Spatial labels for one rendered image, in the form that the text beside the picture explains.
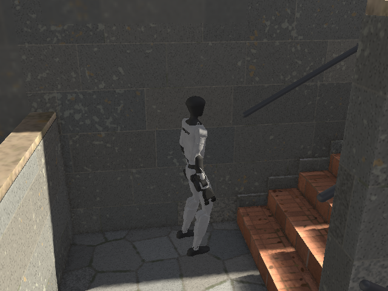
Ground stairs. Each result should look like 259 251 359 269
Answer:
237 153 341 291

